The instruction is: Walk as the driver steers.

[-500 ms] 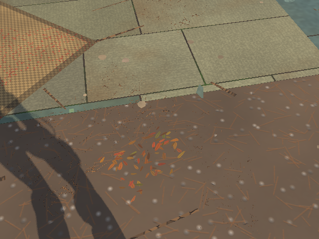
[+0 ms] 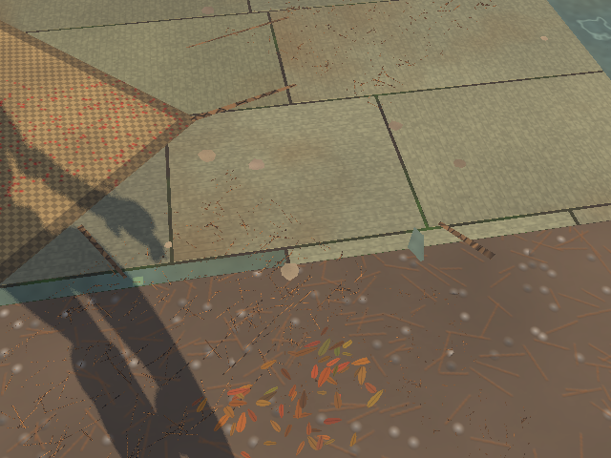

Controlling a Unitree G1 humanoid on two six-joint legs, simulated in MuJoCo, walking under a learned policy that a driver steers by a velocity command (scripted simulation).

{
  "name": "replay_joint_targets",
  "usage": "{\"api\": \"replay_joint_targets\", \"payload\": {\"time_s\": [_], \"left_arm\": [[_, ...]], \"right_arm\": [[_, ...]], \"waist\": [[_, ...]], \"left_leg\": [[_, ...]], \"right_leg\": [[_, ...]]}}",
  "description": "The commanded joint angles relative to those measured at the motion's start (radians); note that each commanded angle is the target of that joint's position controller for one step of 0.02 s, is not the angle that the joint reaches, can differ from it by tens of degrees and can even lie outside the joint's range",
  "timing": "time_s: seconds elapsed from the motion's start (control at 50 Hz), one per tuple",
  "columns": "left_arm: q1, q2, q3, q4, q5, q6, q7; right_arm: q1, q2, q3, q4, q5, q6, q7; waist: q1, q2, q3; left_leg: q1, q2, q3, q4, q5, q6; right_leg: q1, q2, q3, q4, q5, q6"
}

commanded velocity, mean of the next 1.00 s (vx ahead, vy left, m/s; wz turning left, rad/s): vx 0.16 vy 0.00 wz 0.00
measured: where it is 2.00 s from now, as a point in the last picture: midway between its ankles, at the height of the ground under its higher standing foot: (333, 435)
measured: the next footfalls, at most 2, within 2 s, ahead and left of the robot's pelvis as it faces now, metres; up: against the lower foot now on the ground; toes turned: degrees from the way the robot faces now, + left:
right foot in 0.42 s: +0.33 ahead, -0.09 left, +0.00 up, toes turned -3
left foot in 0.72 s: +0.25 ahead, +0.12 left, +0.00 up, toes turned +1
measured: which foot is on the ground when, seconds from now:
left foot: down 0.00-0.44, up 0.46-0.70, down 0.72-1.00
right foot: up 0.00-0.40, down 0.42-1.00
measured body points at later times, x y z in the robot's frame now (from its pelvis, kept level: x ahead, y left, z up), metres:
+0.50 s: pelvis +0.20 -0.02 +0.01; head +0.23 -0.03 +0.45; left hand +0.29 +0.21 -0.14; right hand +0.18 -0.24 -0.16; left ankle +0.10 +0.07 -0.69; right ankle +0.29 -0.08 -0.73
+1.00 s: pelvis +0.23 +0.00 +0.02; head +0.23 +0.00 +0.47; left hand +0.23 +0.23 -0.14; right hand +0.20 -0.21 -0.14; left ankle +0.21 +0.12 -0.73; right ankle +0.29 -0.08 -0.73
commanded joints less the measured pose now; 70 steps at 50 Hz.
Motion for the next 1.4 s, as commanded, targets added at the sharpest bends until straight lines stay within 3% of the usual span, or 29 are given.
{"api": "replay_joint_targets", "payload": {"time_s": [0.02,0.06,0.08,0.12,0.18,0.24,0.32,0.38,0.4,0.42,0.44,0.46,0.48,0.5,0.54,0.58,0.64,0.7,0.72,0.74,0.76,0.8,0.86,0.94,1.26,1.28,1.34,1.36,1.4], "left_arm": [[-0.041,0.096,0.025,-0.087,0.004,-0.017,-0.007],[-0.022,0.061,0.024,-0.081,0.028,0.007,-0.017],[-0.016,0.049,0.024,-0.08,0.03,0.018,-0.023],[-0.035,0.042,0.025,-0.087,0.033,0.033,-0.025],[-0.123,0.041,0.02,-0.114,0.027,0.042,-0.021],[-0.23,0.031,0.006,-0.142,0.013,0.04,-0.016],[-0.26,0.043,-0.002,-0.137,0.01,0.036,0.001],[-0.179,0.064,0.007,-0.1,0.015,0.02,0.015],[-0.11,0.069,0.01,-0.074,0.019,0.006,0.019],[-0.024,0.132,0.023,-0.051,0.03,-0.01,0.023],[0.016,0.157,0.025,-0.048,0.03,-0.006,0.023],[-0.005,0.109,0.011,-0.053,-0.001,0.007,0.016],[-0.075,0.096,0.005,-0.066,-0.007,0.015,0.014],[-0.136,0.077,-0.003,-0.076,0.0,0.023,0.019],[-0.202,0.052,-0.016,-0.08,0.01,0.035,0.035],[-0.193,0.062,-0.016,-0.071,0.017,0.036,0.034],[-0.173,0.087,-0.011,-0.058,0.009,0.039,0.029],[-0.19,0.096,-0.004,-0.053,-0.004,0.062,0.025],[-0.174,0.092,-0.002,-0.046,-0.006,0.068,0.024],[-0.158,0.087,0.001,-0.042,-0.008,0.075,0.023],[-0.148,0.074,0.003,-0.043,-0.012,0.081,0.021],[-0.116,0.051,-0.002,-0.025,-0.001,0.08,0.018],[-0.094,0.052,-0.004,-0.006,0.004,0.072,0.014],[-0.097,0.041,-0.011,0.01,0.001,0.069,0.016],[-0.054,0.021,-0.024,0.061,0.001,0.067,0.026],[-0.048,0.017,-0.025,0.064,0.001,0.068,0.025],[-0.058,0.035,-0.012,0.047,0.007,0.076,0.019],[-0.082,0.029,-0.011,0.031,0.011,0.076,0.013],[-0.142,-0.013,-0.017,-0.011,0.026,0.064,-0.001]], "right_arm": [[0.177,-0.1,-0.029,0.03,0.013,-0.001,0.004],[0.189,-0.046,-0.009,0.059,0.016,-0.014,-0.005],[0.222,-0.047,-0.007,0.074,0.016,-0.022,-0.008],[0.267,-0.074,-0.007,0.094,0.02,-0.035,-0.013],[0.304,-0.089,0.0,0.108,0.017,-0.034,-0.014],[0.326,-0.079,0.013,0.116,0.018,-0.023,-0.018],[0.375,-0.077,0.02,0.144,0.013,-0.01,-0.031],[0.348,-0.079,0.019,0.15,0.013,0.0,-0.042],[0.339,-0.084,0.018,0.153,0.02,0.002,-0.043],[0.37,-0.075,0.021,0.143,0.026,-0.002,-0.044],[0.516,0.008,0.038,0.163,0.06,0.011,-0.046],[0.507,-0.02,0.026,0.186,0.054,0.039,-0.05],[0.439,-0.039,0.017,0.173,0.025,0.055,-0.048],[0.372,-0.026,0.017,0.164,0.003,0.063,-0.043],[0.34,0.002,0.022,0.163,0.0,0.082,-0.038],[0.373,0.02,0.029,0.191,0.007,0.096,-0.043],[0.349,0.014,0.032,0.202,0.016,0.112,-0.053],[0.342,0.012,0.038,0.212,0.009,0.111,-0.052],[0.335,-0.002,0.039,0.207,0.002,0.105,-0.051],[0.332,-0.02,0.04,0.2,-0.001,0.096,-0.051],[0.318,-0.028,0.04,0.206,0.01,0.088,-0.05],[0.298,-0.003,0.048,0.206,0.018,0.069,-0.05],[0.292,-0.01,0.048,0.199,0.022,0.055,-0.055],[0.325,-0.005,0.049,0.205,0.02,0.055,-0.054],[0.361,0.011,0.055,0.215,0.022,0.055,-0.056],[0.373,0.012,0.055,0.219,0.021,0.055,-0.055],[0.385,-0.036,0.032,0.207,0.017,0.066,-0.051],[0.407,-0.046,0.025,0.204,0.017,0.069,-0.049],[0.453,-0.082,0.007,0.214,0.019,0.066,-0.05]], "waist": [[-0.059,0.014,-0.068],[-0.008,0.043,-0.041],[-0.001,0.053,-0.043],[0.015,0.046,-0.021],[0.011,0.072,-0.015],[-0.018,0.107,-0.02],[-0.044,0.122,-0.044],[-0.008,0.105,-0.048],[0.031,0.063,-0.066],[0.034,-0.008,-0.149],[-0.011,-0.152,-0.28],[0.005,-0.147,-0.319],[-0.014,-0.101,-0.217],[-0.026,-0.063,-0.134],[-0.074,-0.072,-0.061],[-0.081,-0.076,-0.087],[-0.067,-0.077,-0.102],[-0.074,-0.07,-0.044],[-0.068,-0.052,-0.013],[-0.053,-0.035,0.014],[-0.029,0.043,0.063],[-0.009,0.088,0.037],[0.0,0.058,0.004],[-0.012,0.03,0.011],[-0.022,0.019,0.018],[-0.024,0.02,0.0],[-0.034,0.07,0.054],[-0.05,0.086,0.098],[-0.076,0.166,0.155]], "left_leg": [[0.379,0.346,-0.482,-0.347,-0.025,0.152],[0.265,0.269,-0.335,-0.379,0.1,0.098],[0.251,0.258,-0.307,-0.385,0.153,0.094],[0.239,0.249,-0.233,-0.369,0.451,0.097],[0.241,0.211,-0.128,-0.331,0.749,0.073],[0.248,0.17,-0.072,-0.312,0.8,0.034],[0.35,0.203,-0.088,-0.244,0.807,0.04],[0.385,0.224,-0.124,-0.118,0.794,0.038],[0.37,0.199,-0.114,-0.022,0.719,0.011],[0.283,0.154,-0.097,0.104,0.472,-0.024],[0.162,0.043,-0.055,0.318,-0.139,-0.057],[0.132,-0.007,-0.101,0.417,-0.496,-0.067],[0.093,0.012,-0.138,0.458,-0.525,-0.072],[0.078,0.025,-0.15,0.448,-0.475,-0.079],[0.142,0.059,-0.154,0.322,-0.362,-0.098],[0.189,0.042,-0.123,0.223,-0.323,-0.111],[0.224,0.045,-0.109,0.105,-0.248,-0.114],[0.304,0.052,-0.096,-0.071,-0.092,-0.098],[0.307,0.082,-0.132,-0.133,-0.073,-0.09],[0.273,0.117,-0.175,-0.181,-0.116,-0.083],[0.138,0.118,-0.197,-0.203,-0.193,-0.075],[0.067,0.132,-0.216,-0.264,-0.204,-0.081],[0.084,0.136,-0.221,-0.282,-0.163,-0.077],[0.115,0.134,-0.215,-0.276,-0.136,-0.068],[0.166,0.131,-0.201,-0.26,-0.053,-0.059],[0.172,0.123,-0.2,-0.269,-0.123,-0.056],[0.131,0.119,-0.248,-0.288,-0.495,-0.005],[0.131,0.151,-0.304,-0.323,-0.594,0.021],[0.188,0.287,-0.469,-0.429,-0.677,0.09]], "right_leg": [[-0.451,-0.086,0.076,0.247,0.137,-0.018],[-0.363,-0.119,0.067,0.161,0.17,0.002],[-0.345,-0.118,0.056,0.14,0.175,0.011],[-0.36,-0.113,0.028,0.101,0.184,0.036],[-0.384,-0.103,-0.015,-0.026,0.261,0.061],[-0.326,-0.075,-0.056,-0.232,0.354,0.062],[-0.275,-0.048,-0.059,-0.359,0.372,0.041],[-0.172,-0.026,-0.047,-0.496,0.336,0.005],[-0.071,-0.039,-0.03,-0.625,0.488,-0.005],[0.109,-0.164,0.077,-0.586,0.924,-0.027],[0.278,-0.4,0.283,-0.532,1.357,-0.195],[0.224,-0.451,0.373,-0.581,1.292,-0.28],[0.112,-0.416,0.334,-0.639,1.058,-0.27],[0.014,-0.368,0.297,-0.696,0.849,-0.231],[-0.136,-0.28,0.195,-0.771,0.638,-0.146],[-0.134,-0.24,0.153,-0.773,0.566,-0.112],[-0.136,-0.233,0.165,-0.798,0.32,-0.093],[-0.238,-0.203,0.172,-0.834,-0.028,-0.031],[-0.264,-0.194,0.177,-0.844,-0.092,0.004],[-0.261,-0.173,0.169,-0.84,-0.088,0.031],[-0.192,-0.133,0.126,-0.82,0.003,0.04],[-0.047,-0.124,0.104,-0.737,0.158,0.034],[0.003,-0.124,0.097,-0.707,0.236,0.029],[-0.021,-0.124,0.094,-0.71,0.243,0.035],[-0.028,-0.129,0.092,-0.69,0.317,0.043],[-0.023,-0.119,0.087,-0.689,0.253,0.042],[-0.127,-0.05,0.037,-0.595,-0.065,0.018],[-0.205,-0.033,0.022,-0.547,-0.107,0.015],[-0.335,-0.01,-0.057,-0.374,0.014,0.024]]}}
Keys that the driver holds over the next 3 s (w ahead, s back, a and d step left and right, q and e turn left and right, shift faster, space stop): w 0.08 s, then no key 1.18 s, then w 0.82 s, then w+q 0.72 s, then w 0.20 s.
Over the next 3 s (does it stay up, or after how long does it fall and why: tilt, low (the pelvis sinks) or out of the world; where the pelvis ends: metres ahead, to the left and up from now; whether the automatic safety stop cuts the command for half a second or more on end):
stays up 1.06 0.02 0.02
